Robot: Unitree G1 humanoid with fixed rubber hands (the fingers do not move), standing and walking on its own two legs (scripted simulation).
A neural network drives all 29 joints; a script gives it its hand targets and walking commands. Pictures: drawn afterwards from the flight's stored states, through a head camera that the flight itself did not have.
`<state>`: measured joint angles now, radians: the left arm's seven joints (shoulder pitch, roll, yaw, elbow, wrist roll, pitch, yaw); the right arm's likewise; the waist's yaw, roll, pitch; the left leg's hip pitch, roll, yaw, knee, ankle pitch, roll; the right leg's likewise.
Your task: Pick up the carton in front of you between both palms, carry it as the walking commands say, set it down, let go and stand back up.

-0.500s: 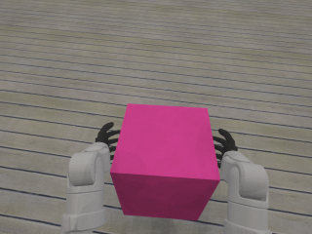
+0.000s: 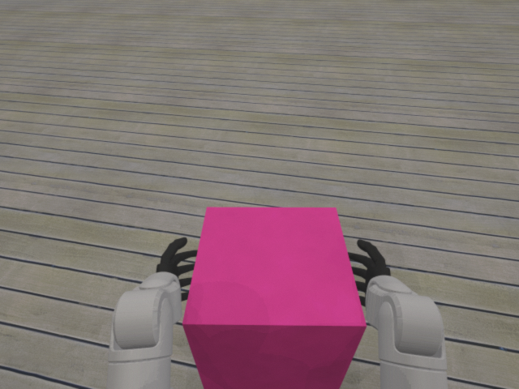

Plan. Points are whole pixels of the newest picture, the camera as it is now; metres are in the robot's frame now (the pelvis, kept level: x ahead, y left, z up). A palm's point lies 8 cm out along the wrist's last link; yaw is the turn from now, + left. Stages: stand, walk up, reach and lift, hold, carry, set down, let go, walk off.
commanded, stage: carry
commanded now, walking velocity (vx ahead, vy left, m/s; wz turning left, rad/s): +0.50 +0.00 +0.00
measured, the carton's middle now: (270, 304) +0.27 +0.01 -0.01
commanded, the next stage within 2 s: none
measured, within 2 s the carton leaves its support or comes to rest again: neither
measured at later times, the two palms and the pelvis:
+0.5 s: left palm (191, 155) +0.58 +0.19 +0.06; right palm (328, 159) +0.56 -0.11 +0.07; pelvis +0.30 +0.06 +0.00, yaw -3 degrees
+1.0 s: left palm (231, 90) +0.88 +0.14 +0.07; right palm (335, 92) +0.89 -0.16 +0.06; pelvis +0.62 -0.01 +0.00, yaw +0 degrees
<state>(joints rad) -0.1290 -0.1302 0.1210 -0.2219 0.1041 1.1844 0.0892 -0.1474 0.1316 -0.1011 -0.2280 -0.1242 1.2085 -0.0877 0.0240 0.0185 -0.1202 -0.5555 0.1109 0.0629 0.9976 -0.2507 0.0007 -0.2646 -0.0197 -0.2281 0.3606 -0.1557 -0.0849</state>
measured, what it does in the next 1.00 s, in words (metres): walks ahead: left foot, then right foot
